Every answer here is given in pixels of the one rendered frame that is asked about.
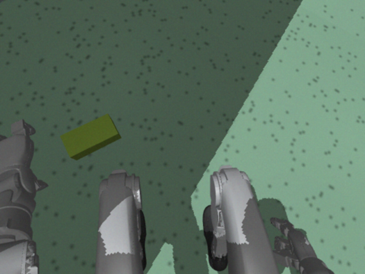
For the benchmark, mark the left robot hand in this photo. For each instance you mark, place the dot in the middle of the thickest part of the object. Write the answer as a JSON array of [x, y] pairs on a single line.
[[19, 149]]

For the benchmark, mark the right robot hand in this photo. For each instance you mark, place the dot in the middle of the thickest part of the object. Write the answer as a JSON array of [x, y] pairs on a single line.
[[290, 252]]

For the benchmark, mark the right robot arm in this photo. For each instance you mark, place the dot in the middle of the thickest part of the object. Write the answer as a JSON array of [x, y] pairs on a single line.
[[313, 265]]

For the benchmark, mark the carton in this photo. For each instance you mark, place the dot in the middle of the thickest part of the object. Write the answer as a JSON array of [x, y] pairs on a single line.
[[90, 137]]

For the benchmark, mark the right robot foot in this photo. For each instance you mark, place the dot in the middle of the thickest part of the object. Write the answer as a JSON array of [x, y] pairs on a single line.
[[218, 264]]

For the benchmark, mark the left robot arm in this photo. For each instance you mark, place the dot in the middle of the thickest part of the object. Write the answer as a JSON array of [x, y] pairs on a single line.
[[18, 253]]

